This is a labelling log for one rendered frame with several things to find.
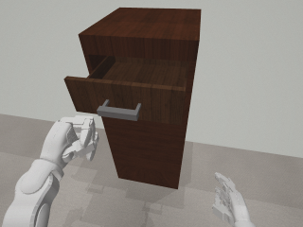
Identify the handle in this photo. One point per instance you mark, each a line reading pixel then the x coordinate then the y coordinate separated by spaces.
pixel 119 113

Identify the robot left forearm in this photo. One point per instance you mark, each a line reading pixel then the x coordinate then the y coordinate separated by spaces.
pixel 34 193

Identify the left robot hand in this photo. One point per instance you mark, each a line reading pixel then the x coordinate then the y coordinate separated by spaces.
pixel 69 138

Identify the drawer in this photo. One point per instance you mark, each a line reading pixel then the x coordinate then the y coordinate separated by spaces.
pixel 158 85

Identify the cabinet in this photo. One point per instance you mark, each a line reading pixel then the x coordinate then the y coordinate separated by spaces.
pixel 146 151

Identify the right robot hand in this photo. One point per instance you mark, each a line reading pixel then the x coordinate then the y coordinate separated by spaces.
pixel 234 207

